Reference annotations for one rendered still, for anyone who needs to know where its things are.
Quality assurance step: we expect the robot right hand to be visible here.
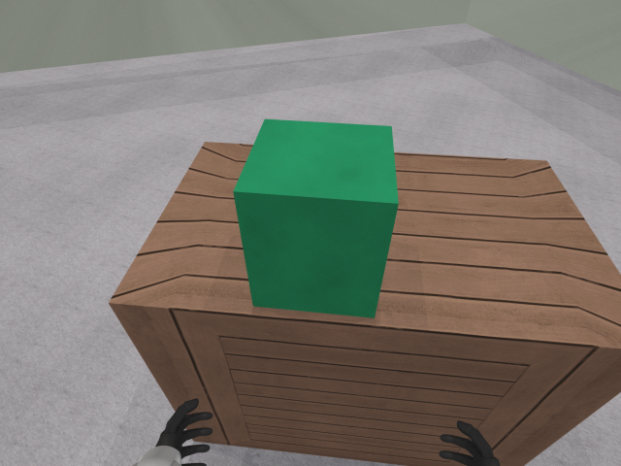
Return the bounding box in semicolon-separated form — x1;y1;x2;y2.
440;420;500;466

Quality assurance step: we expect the robot left hand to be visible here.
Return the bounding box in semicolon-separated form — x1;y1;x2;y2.
156;398;212;466

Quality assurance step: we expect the carton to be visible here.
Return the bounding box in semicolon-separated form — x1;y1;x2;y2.
233;119;399;318

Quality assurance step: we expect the left robot forearm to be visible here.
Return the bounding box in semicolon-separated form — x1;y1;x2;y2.
132;446;181;466

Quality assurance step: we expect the pedestal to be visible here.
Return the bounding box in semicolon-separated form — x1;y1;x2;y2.
109;142;621;466

